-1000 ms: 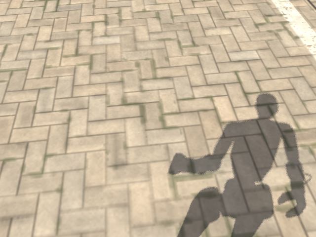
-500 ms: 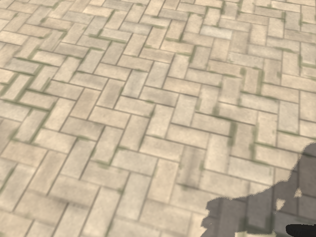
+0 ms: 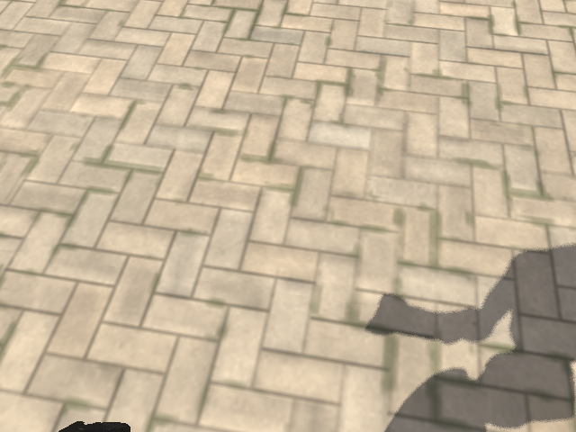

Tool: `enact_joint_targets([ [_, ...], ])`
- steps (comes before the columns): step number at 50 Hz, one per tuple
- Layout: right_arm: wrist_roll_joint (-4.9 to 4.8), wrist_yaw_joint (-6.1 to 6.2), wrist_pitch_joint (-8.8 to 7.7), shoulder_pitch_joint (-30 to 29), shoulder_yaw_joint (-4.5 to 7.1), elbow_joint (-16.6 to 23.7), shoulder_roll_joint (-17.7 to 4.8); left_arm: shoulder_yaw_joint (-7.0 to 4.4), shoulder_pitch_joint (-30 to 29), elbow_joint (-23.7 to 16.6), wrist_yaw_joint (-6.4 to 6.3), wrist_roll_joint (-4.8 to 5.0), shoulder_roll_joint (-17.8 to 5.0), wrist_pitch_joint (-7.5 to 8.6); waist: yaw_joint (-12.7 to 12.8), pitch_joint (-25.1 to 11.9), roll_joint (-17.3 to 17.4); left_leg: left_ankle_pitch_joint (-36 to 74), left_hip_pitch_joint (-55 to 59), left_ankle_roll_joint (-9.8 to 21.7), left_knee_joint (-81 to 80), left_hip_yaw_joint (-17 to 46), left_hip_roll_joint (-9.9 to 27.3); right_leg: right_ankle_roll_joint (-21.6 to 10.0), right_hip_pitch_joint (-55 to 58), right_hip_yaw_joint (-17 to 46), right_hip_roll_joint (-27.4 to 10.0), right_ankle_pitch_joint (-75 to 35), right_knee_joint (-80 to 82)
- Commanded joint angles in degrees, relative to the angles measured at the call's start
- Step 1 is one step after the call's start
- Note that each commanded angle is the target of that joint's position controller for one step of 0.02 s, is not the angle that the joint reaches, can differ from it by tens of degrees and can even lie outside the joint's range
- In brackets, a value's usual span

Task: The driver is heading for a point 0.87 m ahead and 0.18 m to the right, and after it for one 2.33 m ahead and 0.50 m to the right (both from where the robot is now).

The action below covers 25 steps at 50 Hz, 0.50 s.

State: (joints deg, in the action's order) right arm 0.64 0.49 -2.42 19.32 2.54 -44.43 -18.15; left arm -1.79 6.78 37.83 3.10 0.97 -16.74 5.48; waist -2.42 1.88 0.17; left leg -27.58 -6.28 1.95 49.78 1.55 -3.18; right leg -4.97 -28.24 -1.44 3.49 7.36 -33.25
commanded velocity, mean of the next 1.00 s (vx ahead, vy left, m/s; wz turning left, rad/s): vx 0.50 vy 0.00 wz -0.52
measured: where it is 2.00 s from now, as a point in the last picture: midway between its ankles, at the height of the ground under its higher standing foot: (399, 215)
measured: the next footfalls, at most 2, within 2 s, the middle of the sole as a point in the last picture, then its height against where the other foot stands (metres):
left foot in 0.42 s outside the picture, level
right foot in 0.94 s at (403, 370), level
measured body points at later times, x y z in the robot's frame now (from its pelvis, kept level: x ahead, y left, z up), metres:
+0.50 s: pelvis +0.29 +0.02 +0.01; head +0.31 +0.02 +0.46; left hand +0.42 +0.29 -0.11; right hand +0.42 -0.28 -0.06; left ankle +0.39 +0.11 -0.72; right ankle +0.13 -0.07 -0.65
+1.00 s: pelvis +0.51 -0.11 +0.00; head +0.55 -0.15 +0.45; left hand +0.84 -0.04 -0.07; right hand +0.37 -0.37 -0.13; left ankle +0.42 +0.10 -0.66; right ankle +0.55 -0.24 -0.72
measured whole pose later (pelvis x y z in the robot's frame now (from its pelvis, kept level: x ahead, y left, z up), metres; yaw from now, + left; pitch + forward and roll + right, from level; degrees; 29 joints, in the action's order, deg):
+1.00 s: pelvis +0.51 -0.11 +0.00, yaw -34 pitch +1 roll +1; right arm -1.1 0.0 -3.3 19.2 3.1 -48.5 -18.2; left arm -2.9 4.1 32.9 2.3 0.9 -16.3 1.6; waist -3.5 4.0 -0.4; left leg -27.7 -7.4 -0.6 53.3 -5.6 4.4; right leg -4.8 -28.2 -2.6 1.3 9.2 -36.3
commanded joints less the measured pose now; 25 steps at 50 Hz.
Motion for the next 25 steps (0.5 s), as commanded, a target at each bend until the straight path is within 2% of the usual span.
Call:
enact_joint_targets([
  [1, -2.19, -1.31, -4.08, -3.6, 0.81, 8.3, -8.1, -3.44, 15.8, -0.9, -1.09, 0.33, -8.9, -0.49, 8.8, -13.8, -7.1, 1.9, -38.5, -1.0, 27.5, 6.4, 2.6, -13.7, 45.9, 38.2, -20.0, 7.8, 14.7],
  [2, -1.72, -1.26, -4.86, -6.9, 0.45, 9.2, -7.3, -3.44, 12.9, -1.7, -1.35, -0.18, -8.9, -0.75, 7.6, -9.3, -0.9, 5.4, -37.7, -0.8, 23.9, 5.5, 4.6, -12.5, 38.4, 33.2, -17.9, 2.3, 15.5],
  [3, -0.48, -1.08, -5.14, -8.4, 0.71, 9.7, -7.1, -3.21, 10.7, -2.2, -1.46, -0.32, -8.3, -0.94, 5.7, -5.3, 2.0, 7.3, -36.1, -1.4, 19.3, 4.7, 5.9, -12.0, 31.8, 29.4, -16.0, -4.6, 16.7],
  [4, 0.07, -1.03, -4.90, -7.5, 0.87, 9.9, -6.9, -2.93, 9.5, -2.8, -1.70, -0.91, -7.8, -0.94, 3.8, -4.8, 0.4, 8.5, -32.8, -2.0, 16.9, 4.8, 6.8, -12.1, 27.5, 27.2, -14.6, -9.3, 17.9],
  [7, 0.52, -0.71, -3.54, -5.3, 0.41, 9.4, -5.1, -3.00, 8.2, -2.5, -2.33, -0.34, -7.9, -1.06, 1.5, -3.4, -2.4, 8.9, -30.0, -4.9, 9.3, 3.0, 7.5, -12.7, 20.2, 22.6, -12.5, -14.8, 19.9],
  [9, 0.66, -0.45, -3.11, -8.9, -0.25, 10.5, -3.6, -3.54, 8.9, -1.8, -3.02, -0.07, -9.6, -1.30, 2.3, -1.9, -2.7, 14.3, -28.7, -6.5, 1.6, 1.5, 6.7, -11.8, 15.6, 19.3, -10.5, -15.1, 20.7],
  [12, 0.37, -0.69, -3.50, -15.8, -0.84, 11.6, -2.1, -3.89, 11.1, -0.5, -3.79, 0.32, -10.3, -2.07, 5.1, -1.7, -3.9, 28.1, -22.6, -7.0, -11.7, 0.9, 4.0, -8.3, 11.6, 16.5, -7.0, -10.7, 19.4],
  [14, -0.35, -1.03, -3.90, -18.8, -0.61, 12.2, -2.6, -4.02, 13.4, 0.5, -3.98, 0.57, -10.5, -2.57, 6.4, -2.2, -4.5, 32.0, -19.7, -6.7, -16.2, 1.4, 2.4, -7.1, 12.3, 18.5, -7.5, -7.2, 18.2],
  [16, -0.82, -1.25, -4.24, -19.8, 0.05, 12.5, -4.0, -3.99, 14.4, 1.1, -4.09, 0.92, -10.0, -2.95, 6.3, -2.4, -5.2, 30.7, -18.9, -5.8, -19.8, 3.2, 2.2, -6.2, 15.9, 22.1, -8.8, -3.7, 15.6],
  [18, -1.08, -1.34, -4.62, -18.7, 0.94, 12.3, -5.5, -4.09, 13.9, 1.1, -4.19, 0.75, -9.8, -3.24, 5.0, -2.4, -6.5, 26.6, -17.3, -4.0, -21.5, 4.3, 2.6, -5.2, 19.1, 25.6, -10.4, -2.7, 12.3],
  [19, -1.16, -1.26, -4.84, -16.4, 1.43, 11.7, -6.1, -4.12, 13.2, 1.0, -4.16, 0.60, -9.5, -3.43, 3.6, -2.7, -7.2, 24.9, -14.2, -2.8, -22.7, 3.8, 2.7, -4.5, 19.4, 26.4, -10.4, -3.5, 10.3],
  [20, -0.92, -0.96, -5.03, -12.1, 2.20, 10.7, -7.1, -3.71, 12.7, 0.7, -4.02, 0.40, -8.2, -3.49, 1.2, -4.7, -7.0, 24.7, -7.5, -1.2, -25.0, 3.1, 3.2, -3.1, 18.4, 25.4, -8.4, -5.4, 5.9],
  [21, 0.03, -0.52, -5.24, -5.0, 3.05, 10.1, -9.3, -2.59, 12.4, -0.2, -3.70, -0.17, -5.1, -3.27, -2.2, -11.2, -3.8, 22.4, 5.2, 2.2, -23.9, 8.6, 9.9, -1.2, 14.0, 22.1, -5.5, -2.2, -6.2],
  [22, 0.68, -0.24, -4.53, 1.4, 4.23, 9.2, -13.7, -1.30, 19.7, -0.8, -3.64, 0.13, -1.0, -2.82, -1.1, -19.9, 9.8, 15.8, 25.5, 10.3, -24.7, 28.5, 23.1, 3.0, -2.7, 13.8, 2.6, 18.2, -25.0],
  [23, -0.68, -0.83, -3.79, 3.8, 4.30, 7.6, -12.3, -1.39, 21.1, -1.7, -3.74, 1.25, -4.0, -2.52, -1.0, -20.5, 17.9, -1.5, 27.2, 13.4, -31.0, 46.2, 28.5, 4.0, -14.5, 11.5, 0.3, 27.2, -36.2],
  [24, -0.91, -0.73, -3.64, 0.7, 3.23, 8.5, -7.9, -2.73, 16.5, -1.1, -3.88, 1.52, -8.8, -2.78, -2.2, -12.1, 9.4, -7.3, 19.9, 11.0, -33.2, 40.3, 25.7, 4.5, -17.2, 12.4, -2.7, 21.9, -40.3],
  [25, -0.58, -0.59, -3.29, -2.3, 2.62, 8.7, -6.2, -3.11, 11.9, -2.0, -3.94, 0.89, -9.6, -3.20, -2.0, -6.3, 5.3, -1.1, 12.7, 8.8, -33.6, 31.2, 23.2, 4.9, -16.6, 9.9, -4.5, 17.5, -40.4],
])
Over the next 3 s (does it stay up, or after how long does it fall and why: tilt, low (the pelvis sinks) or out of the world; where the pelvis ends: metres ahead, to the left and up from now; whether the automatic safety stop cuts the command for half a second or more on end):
stays up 1.58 -0.31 0.00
